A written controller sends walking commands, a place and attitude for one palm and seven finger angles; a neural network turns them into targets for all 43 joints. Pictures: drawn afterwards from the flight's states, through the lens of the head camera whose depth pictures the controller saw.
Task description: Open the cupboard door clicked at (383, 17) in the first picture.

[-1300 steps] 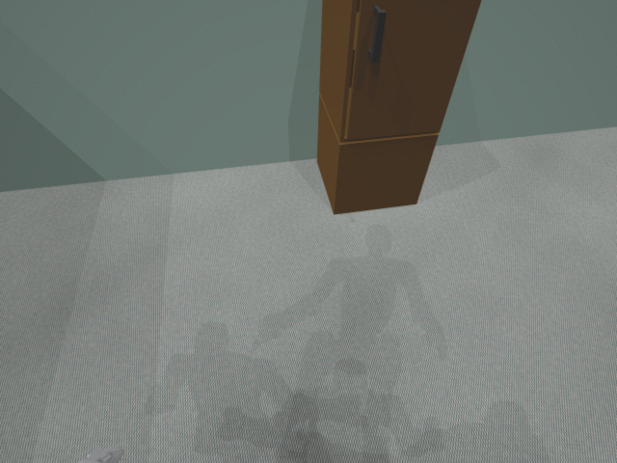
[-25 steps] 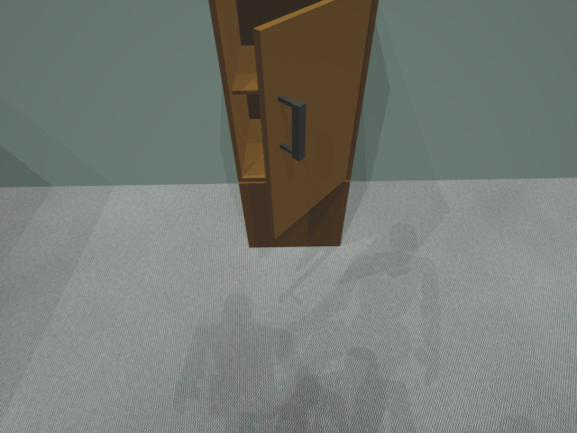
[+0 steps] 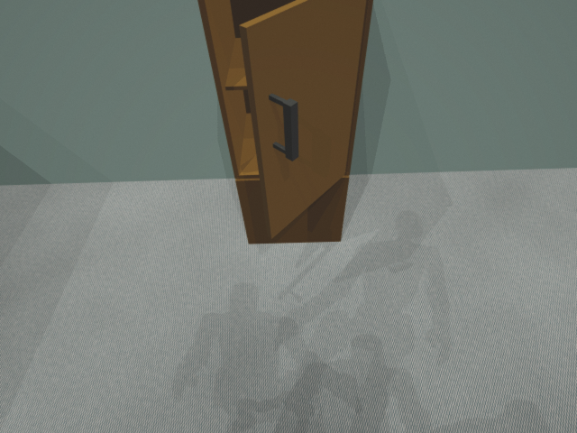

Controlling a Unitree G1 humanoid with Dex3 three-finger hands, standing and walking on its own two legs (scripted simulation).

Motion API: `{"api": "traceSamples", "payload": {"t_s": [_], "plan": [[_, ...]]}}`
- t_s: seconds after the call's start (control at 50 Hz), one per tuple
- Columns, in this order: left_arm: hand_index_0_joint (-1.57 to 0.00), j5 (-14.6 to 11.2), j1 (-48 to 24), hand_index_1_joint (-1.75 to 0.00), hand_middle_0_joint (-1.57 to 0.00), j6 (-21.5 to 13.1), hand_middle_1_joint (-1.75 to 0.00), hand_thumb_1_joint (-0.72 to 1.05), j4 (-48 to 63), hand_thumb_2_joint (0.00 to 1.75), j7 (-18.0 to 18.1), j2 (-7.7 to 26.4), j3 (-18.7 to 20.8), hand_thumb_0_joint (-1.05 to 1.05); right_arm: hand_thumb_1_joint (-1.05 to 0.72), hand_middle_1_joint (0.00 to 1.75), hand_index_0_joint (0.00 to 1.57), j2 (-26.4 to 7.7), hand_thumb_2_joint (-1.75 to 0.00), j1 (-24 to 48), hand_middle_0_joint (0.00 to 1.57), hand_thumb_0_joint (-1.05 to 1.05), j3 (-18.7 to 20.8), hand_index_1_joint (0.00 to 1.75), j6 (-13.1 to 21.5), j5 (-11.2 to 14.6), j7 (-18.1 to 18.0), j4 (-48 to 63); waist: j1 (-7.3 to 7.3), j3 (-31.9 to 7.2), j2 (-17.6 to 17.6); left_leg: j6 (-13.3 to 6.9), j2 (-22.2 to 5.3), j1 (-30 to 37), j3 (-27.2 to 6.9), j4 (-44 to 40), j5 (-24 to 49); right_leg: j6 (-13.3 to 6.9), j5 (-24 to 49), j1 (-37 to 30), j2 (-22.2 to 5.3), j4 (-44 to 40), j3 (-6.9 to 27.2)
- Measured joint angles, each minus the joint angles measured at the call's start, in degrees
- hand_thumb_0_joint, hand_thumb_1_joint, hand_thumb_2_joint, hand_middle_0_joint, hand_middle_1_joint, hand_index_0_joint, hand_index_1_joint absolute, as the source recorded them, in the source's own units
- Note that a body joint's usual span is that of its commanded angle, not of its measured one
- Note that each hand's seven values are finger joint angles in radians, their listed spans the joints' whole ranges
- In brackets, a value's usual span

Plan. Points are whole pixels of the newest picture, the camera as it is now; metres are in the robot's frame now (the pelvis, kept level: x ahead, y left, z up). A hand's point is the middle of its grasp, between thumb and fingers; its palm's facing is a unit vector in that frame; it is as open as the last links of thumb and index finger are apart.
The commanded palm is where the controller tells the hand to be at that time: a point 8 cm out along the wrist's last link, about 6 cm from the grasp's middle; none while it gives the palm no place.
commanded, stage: look to check the result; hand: left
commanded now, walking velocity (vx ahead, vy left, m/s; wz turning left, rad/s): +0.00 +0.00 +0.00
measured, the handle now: (283, 127) +0.69 +0.05 +0.03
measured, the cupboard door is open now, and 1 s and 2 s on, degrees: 47 47 47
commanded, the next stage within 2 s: walk to a spot facing it in 0.22 s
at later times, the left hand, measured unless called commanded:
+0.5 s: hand out of the picture +0.08 +0.21 -0.16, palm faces -0.04 -0.95 -0.32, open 7.4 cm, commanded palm none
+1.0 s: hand out of the picture +0.14 +0.17 -0.17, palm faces -0.26 -0.93 -0.26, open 7.4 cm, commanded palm none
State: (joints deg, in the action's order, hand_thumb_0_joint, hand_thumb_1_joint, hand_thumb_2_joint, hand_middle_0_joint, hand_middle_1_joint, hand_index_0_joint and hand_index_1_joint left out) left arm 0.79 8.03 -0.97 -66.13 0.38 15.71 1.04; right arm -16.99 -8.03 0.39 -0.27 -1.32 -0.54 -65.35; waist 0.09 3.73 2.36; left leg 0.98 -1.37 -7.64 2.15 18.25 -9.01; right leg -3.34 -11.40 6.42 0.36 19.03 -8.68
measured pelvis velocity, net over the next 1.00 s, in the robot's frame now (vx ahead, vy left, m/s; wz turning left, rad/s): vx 0.00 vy -0.01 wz -0.30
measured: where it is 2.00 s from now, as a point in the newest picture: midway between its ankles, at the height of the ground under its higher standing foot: outside the picture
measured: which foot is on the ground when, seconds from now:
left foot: down 0.00-1.00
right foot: down 0.00-0.72, up 0.74-0.98, down 1.00-1.00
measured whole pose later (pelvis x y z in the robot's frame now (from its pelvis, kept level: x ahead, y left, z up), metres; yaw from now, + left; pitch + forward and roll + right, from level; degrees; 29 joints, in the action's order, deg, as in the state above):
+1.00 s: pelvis +0.00 -0.01 -0.02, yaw -17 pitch +0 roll +1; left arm 1.3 8.6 3.0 -53.6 -1.9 12.9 4.8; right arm -11.6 -16.4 2.8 -1.2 -2.0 -1.8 -57.3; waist 0.4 5.7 1.5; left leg 3.1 -8.6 -14.0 11.8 34.1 -18.8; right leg -0.9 -16.9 17.2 -1.6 35.3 -2.9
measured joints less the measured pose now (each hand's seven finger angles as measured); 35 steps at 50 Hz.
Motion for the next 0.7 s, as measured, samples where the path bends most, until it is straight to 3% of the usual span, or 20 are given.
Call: {"api": "traceSamples", "payload": {"t_s": [0.4, 0.56, 0.66, 0.7], "plan": [[-0.2, 0.0, -0.5, -0.29, -0.2, -0.2, -0.3, 0.91, 0.4, 0.9, 0.2, -0.7, -0.2, 0.01, -0.91, 0.3, 0.2, 0.0, -0.9, -0.1, 0.2, 0.0, -0.1, 0.3, 0.0, 0.0, -0.2, -0.1, 0.11, -0.6, 0.0, 1.1, -1.3, 1.3, 0.6, -0.7, -1.0, -0.8, -0.5, -1.3, 1.4, -1.3, 0.7], [-0.2, 0.3, 1.8, -0.29, -0.2, 2.1, -0.3, 0.91, 2.9, 0.9, 0.7, -2.7, 1.1, 0.01, -0.91, 0.3, 0.2, 2.4, -0.9, -1.3, 0.2, 0.0, 0.9, 0.3, -1.2, 0.1, -1.4, 2.9, -0.18, -0.8, 0.5, 1.4, -3.6, -1.7, 3.7, 6.6, -5.4, -1.3, -2.4, 2.1, 3.1, 3.6, 3.9], [-0.2, 0.7, 3.2, -0.29, -0.2, 3.0, -0.3, 0.91, 4.7, 0.9, 0.5, -4.2, 2.2, 0.01, -0.91, 0.3, 0.2, 4.3, -0.9, -3.1, 0.2, 0.0, 1.7, 0.3, -2.1, 0.5, -1.6, 4.6, -0.2, 0.0, -0.3, 0.8, -3.6, -5.4, 2.7, 15.7, -12.2, -1.4, -3.4, 4.2, 4.0, 6.7, 5.8], [-0.2, 0.6, 3.8, -0.29, -0.2, 3.3, -0.3, 0.91, 5.3, 0.9, 0.4, -4.5, 2.5, 0.01, -0.91, 0.3, 0.2, 4.9, -0.9, -3.8, 0.2, 0.0, 1.7, 0.3, -1.9, 0.6, -1.7, 5.3, -0.22, 0.2, -0.9, 0.5, -3.3, -4.8, 2.5, 12.7, -9.5, -1.0, -3.8, 5.4, 4.3, 8.4, 7.1]]}}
